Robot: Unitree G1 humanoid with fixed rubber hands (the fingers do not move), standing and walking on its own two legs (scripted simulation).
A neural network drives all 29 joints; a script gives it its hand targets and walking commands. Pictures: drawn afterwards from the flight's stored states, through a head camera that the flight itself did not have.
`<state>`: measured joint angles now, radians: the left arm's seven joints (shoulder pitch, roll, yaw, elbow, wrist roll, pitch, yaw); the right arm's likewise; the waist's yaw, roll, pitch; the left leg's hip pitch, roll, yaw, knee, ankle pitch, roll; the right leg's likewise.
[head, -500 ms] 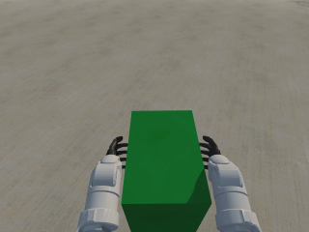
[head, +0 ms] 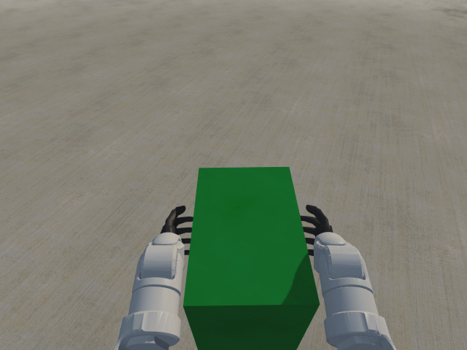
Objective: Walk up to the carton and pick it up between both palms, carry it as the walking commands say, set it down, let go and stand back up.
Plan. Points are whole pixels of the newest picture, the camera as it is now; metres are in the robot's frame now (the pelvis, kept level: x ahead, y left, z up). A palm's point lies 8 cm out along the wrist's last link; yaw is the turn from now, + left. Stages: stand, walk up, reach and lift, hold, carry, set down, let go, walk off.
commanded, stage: hold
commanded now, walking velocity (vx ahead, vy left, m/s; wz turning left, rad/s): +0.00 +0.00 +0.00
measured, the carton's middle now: (245, 258) +0.31 +0.00 -0.02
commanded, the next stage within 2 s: carry in 0.34 s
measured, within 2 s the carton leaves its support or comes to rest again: neither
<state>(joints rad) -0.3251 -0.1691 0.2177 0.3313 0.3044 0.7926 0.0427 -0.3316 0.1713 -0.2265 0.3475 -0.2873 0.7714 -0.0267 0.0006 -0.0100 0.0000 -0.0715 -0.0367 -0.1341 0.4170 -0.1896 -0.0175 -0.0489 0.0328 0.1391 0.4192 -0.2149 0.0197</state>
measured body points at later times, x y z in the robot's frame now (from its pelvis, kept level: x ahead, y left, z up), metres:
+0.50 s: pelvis -0.01 +0.00 -0.01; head -0.04 +0.00 +0.44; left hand +0.30 +0.14 +0.05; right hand +0.30 -0.14 +0.05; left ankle +0.04 +0.13 -0.74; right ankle +0.02 -0.13 -0.74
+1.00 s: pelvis -0.09 +0.01 -0.02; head -0.13 +0.00 +0.43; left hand +0.17 +0.14 +0.08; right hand +0.16 -0.14 +0.07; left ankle +0.03 +0.13 -0.74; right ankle -0.10 -0.08 -0.74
